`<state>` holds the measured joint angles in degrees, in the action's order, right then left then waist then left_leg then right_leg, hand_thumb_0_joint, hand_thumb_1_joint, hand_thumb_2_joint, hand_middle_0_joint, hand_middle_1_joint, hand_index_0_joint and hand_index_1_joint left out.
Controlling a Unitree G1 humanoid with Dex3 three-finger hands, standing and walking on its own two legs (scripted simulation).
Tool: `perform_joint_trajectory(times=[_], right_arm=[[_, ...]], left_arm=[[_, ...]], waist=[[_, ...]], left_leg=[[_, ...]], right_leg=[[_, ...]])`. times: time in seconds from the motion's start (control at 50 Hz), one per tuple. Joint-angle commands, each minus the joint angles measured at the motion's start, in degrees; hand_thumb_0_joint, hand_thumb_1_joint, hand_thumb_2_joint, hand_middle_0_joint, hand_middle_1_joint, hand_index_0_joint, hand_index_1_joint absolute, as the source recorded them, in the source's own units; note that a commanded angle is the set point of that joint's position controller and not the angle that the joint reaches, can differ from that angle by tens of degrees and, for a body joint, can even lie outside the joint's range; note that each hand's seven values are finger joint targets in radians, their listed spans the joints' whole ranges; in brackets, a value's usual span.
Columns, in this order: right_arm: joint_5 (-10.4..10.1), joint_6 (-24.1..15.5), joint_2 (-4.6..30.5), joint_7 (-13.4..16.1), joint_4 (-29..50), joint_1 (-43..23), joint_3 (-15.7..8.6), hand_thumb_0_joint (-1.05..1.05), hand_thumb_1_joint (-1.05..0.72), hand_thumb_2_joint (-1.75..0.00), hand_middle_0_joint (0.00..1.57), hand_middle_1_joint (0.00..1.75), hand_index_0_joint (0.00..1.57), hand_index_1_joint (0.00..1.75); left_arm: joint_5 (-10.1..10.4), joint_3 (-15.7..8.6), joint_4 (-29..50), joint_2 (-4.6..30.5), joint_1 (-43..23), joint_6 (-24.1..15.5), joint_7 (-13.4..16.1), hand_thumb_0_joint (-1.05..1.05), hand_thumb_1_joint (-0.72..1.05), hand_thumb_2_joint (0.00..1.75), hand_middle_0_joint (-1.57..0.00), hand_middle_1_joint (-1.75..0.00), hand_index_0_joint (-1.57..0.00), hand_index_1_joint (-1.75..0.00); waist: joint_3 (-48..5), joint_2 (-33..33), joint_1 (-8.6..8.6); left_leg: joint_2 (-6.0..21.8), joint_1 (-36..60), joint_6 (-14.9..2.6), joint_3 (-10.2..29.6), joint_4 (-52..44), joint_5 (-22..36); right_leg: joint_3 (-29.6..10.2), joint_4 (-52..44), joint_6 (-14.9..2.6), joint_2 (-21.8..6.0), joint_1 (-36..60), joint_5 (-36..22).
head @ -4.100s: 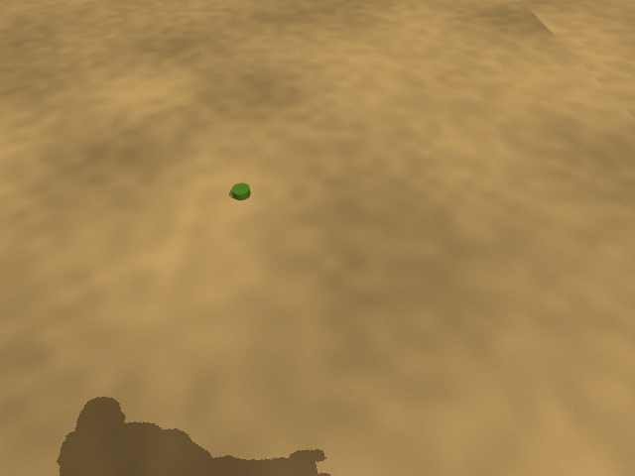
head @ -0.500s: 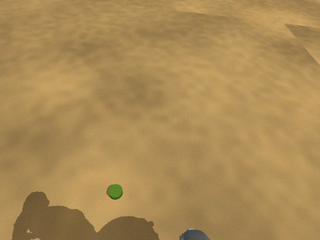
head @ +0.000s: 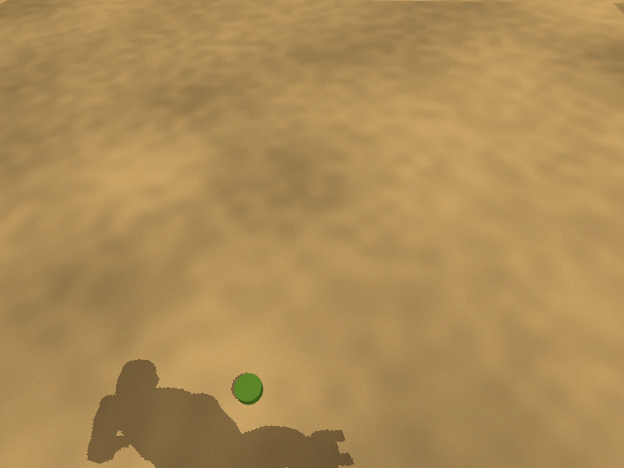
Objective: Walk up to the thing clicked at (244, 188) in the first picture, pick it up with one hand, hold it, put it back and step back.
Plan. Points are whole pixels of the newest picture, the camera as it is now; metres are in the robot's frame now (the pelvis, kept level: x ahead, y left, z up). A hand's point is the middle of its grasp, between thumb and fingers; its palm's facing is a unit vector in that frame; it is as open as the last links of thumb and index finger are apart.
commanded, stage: walk up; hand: left
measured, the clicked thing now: (248, 388) +0.46 +0.24 -0.74
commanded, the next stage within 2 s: stand in 1.42 s
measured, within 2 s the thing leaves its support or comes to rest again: neither
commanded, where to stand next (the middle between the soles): +0.08 +0.00 m, yaw -1 degrees
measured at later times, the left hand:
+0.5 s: hand out of the picture +0.08 +0.27 -0.14, palm faces +0.02 -0.94 -0.35, open 7.4 cm
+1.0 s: hand out of the picture +0.12 +0.25 -0.14, palm faces +0.00 -0.95 -0.32, open 7.4 cm
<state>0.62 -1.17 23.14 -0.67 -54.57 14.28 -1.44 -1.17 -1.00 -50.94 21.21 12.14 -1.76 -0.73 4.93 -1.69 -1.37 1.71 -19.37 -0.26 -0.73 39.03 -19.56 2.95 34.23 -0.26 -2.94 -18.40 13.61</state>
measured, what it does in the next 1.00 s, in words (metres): steps on the spot: left foot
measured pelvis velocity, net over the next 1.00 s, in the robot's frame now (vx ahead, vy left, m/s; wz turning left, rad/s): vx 0.04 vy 0.00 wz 0.01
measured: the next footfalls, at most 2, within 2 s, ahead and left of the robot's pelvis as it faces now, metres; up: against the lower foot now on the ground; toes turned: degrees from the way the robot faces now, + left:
left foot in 0.02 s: +0.08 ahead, +0.13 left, +0.00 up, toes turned +1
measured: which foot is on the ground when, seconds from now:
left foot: up 0.00-0.00, down 0.02-1.00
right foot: down 0.00-1.00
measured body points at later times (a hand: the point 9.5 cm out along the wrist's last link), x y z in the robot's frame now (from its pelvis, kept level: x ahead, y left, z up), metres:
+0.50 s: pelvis +0.03 +0.01 +0.02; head +0.05 +0.00 +0.47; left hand +0.08 +0.31 -0.11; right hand +0.15 -0.29 -0.11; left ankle +0.05 +0.13 -0.73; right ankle +0.05 -0.13 -0.73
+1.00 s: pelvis +0.04 +0.00 +0.02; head +0.04 +0.01 +0.47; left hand +0.12 +0.30 -0.11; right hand +0.11 -0.30 -0.11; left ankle +0.05 +0.13 -0.73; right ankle +0.05 -0.13 -0.73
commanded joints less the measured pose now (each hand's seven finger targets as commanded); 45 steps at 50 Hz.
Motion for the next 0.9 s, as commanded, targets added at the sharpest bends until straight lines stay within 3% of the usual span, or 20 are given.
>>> perform_joint_trajectory(times=[0.0,0.02,0.04,0.06,0.08,0.1,0.12,0.14,0.22,0.24,0.36,0.46,0.74,0.88], right_arm=[[0.65,-1.86,10.24,1.31,-0.07,3.63,-3.13,0.0,-0.9,-0.9,0.2,0.3,0.2,0.3],[1.2,-2.25,12.92,1.47,0.73,1.39,-3.44,0.0,-0.9,-0.9,0.2,0.3,0.2,0.3],[0.48,-2.46,14.94,1.39,2.33,-4.49,-3.27,0.0,-0.9,-0.9,0.2,0.3,0.2,0.3],[-0.15,-2.13,16.07,1.08,1.89,-7.6,-3.16,0.0,-0.9,-0.9,0.2,0.3,0.2,0.3],[-0.09,-1.82,13.99,0.99,1.44,-8.96,-2.44,0.0,-0.9,-0.9,0.2,0.3,0.2,0.3],[-0.05,-1.71,12.4,0.84,0.64,-7.92,-1.76,0.0,-0.9,-0.9,0.2,0.3,0.2,0.3],[-0.14,-1.75,11.28,0.84,0.32,-8.67,-1.4,0.0,-0.9,-0.9,0.2,0.3,0.2,0.3],[-0.19,-1.81,11.05,0.78,-0.26,-8.03,-1.12,0.0,-0.9,-0.9,0.2,0.3,0.2,0.3],[-0.46,-1.39,11.09,0.52,-1.73,-9.47,-0.9,0.0,-0.9,-0.9,0.2,0.3,0.2,0.3],[-0.4,-1.36,11.0,0.58,-2.12,-9.78,-0.83,0.0,-0.9,-0.9,0.2,0.3,0.2,0.3],[-0.95,-1.39,10.22,0.7,-4.49,-10.83,-0.57,0.0,-0.9,-0.9,0.2,0.3,0.2,0.3],[-0.98,-0.85,9.76,0.73,-5.95,-11.79,-0.9,0.0,-0.9,-0.9,0.2,0.3,0.2,0.3],[-0.46,-0.51,9.33,0.69,-8.38,-13.84,-0.77,0.0,-0.9,-0.9,0.2,0.3,0.2,0.3],[-0.32,-0.68,9.09,0.79,-8.85,-13.16,-0.59,0.0,-0.9,-0.9,0.2,0.3,0.2,0.3]], left_arm=[[1.45,-2.44,3.01,11.31,-3.19,0.36,0.63,0.0,0.9,0.9,-0.2,-0.3,-0.2,-0.3],[1.91,-1.77,2.92,8.87,-2.65,0.57,0.55,0.0,0.9,0.9,-0.2,-0.3,-0.2,-0.3],[2.41,-1.59,1.44,8.96,-1.18,1.09,0.61,0.0,0.9,0.9,-0.2,-0.3,-0.2,-0.3],[1.99,-2.55,-0.98,11.76,-1.14,1.23,0.9,0.0,0.9,0.9,-0.2,-0.3,-0.2,-0.3],[1.64,-2.38,-1.96,12.01,-1.12,0.99,0.79,0.0,0.9,0.9,-0.2,-0.3,-0.2,-0.3],[1.47,-2.23,-2.56,11.55,-2.51,0.7,0.52,0.0,0.9,0.9,-0.2,-0.3,-0.2,-0.3],[1.54,-2.16,-3.47,11.7,-2.37,0.37,0.46,0.0,0.9,0.9,-0.2,-0.3,-0.2,-0.3],[1.71,-2.12,-4.04,12.05,-3.03,0.2,0.47,0.0,0.9,0.9,-0.2,-0.3,-0.2,-0.3],[1.41,-1.26,-6.61,11.95,-4.81,0.06,0.44,0.0,0.9,0.9,-0.2,-0.3,-0.2,-0.3],[1.39,-1.25,-7.03,11.88,-5.67,-0.01,0.34,0.0,0.9,0.9,-0.2,-0.3,-0.2,-0.3],[1.44,-0.91,-9.88,11.85,-7.35,-0.75,0.45,0.0,0.9,0.9,-0.2,-0.3,-0.2,-0.3],[1.36,-0.92,-11.27,11.44,-8.34,-0.94,0.72,0.0,0.9,0.9,-0.2,-0.3,-0.2,-0.3],[0.76,-1.46,-12.52,11.15,-10.22,-0.36,0.88,0.0,0.9,0.9,-0.2,-0.3,-0.2,-0.3],[0.71,-1.62,-12.2,10.93,-10.62,-0.2,0.87,0.0,0.9,0.9,-0.2,-0.3,-0.2,-0.3]], waist=[[-5.86,4.58,2.52],[-6.17,-3.19,1.23],[-4.44,-5.34,-1.07],[-2.39,-6.37,-0.88],[-1.62,-4.86,-1.74],[-1.65,-5.09,-1.14],[-2.35,-6.63,-1.1],[-2.94,-7.3,-0.53],[-4.96,-5.74,0.13],[-5.08,-4.36,0.24],[-7.74,0.74,1.09],[-9.24,3.52,1.39],[-7.12,2.3,1.2],[-7.44,1.27,1.13]], left_leg=[[1.42,12.27,-1.27,2.6,-14.17,10.52],[9.66,9.73,-3.61,15.01,-19.13,9.18],[15.38,3.29,-6.99,22.25,-23.9,0.68],[15.93,-5.28,-9.55,20.48,-23.3,-3.67],[12.69,-6.04,-7.76,16.32,-21.8,-3.41],[9.49,-4.52,-5.02,12.44,-21.14,-2.23],[7.5,-1.91,-3.11,9.84,-19.96,1.36],[6.96,-1.43,-2.48,9.44,-19.48,3.81],[7.03,2.06,-2.42,9.74,-22.16,-1.82],[6.96,2.71,-2.27,9.42,-22.13,-0.94],[5.43,10.69,-1.54,6.32,-18.54,14.48],[5.49,13.94,-1.45,5.56,-18.61,17.94],[5.27,12.07,-0.79,5.26,-22.74,14.47],[5.34,11.51,-0.65,5.21,-23.63,14.37]], right_leg=[[-7.12,-3.8,-5.31,-8.31,-6.13,-0.74],[-4.13,0.58,-2.46,-3.67,-6.44,3.72],[-2.18,1.4,-0.89,0.65,-2.89,9.1],[-3.37,3.3,-1.18,-0.38,5.25,11.96],[-3.68,-0.4,-1.52,-0.5,7.46,9.96],[-4.07,-4.71,-1.78,-0.8,7.6,6.21],[-4.48,-5.87,-1.77,-1.58,7.35,1.4],[-4.77,-7.0,-1.61,-1.64,8.37,-0.62],[-4.63,-10.35,-1.15,-2.17,9.16,1.2],[-4.68,-11.22,-0.89,-2.32,9.57,0.18],[-6.32,-15.63,-1.01,-4.65,9.46,-9.08],[-5.89,-16.83,-0.67,-5.22,10.32,-12.0],[-5.39,-19.05,-0.12,-4.99,12.2,-7.87],[-5.46,-18.94,-0.17,-5.02,13.63,-8.58]])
